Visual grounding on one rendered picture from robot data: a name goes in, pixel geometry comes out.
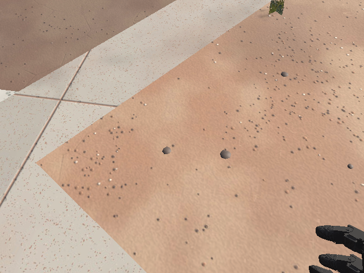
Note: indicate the right robot hand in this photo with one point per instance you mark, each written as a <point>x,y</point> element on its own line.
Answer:
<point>350,237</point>

